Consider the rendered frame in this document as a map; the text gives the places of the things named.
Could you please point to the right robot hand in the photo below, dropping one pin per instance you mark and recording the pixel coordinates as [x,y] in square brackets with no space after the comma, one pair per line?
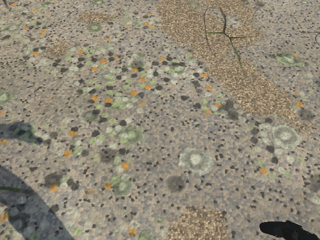
[287,230]

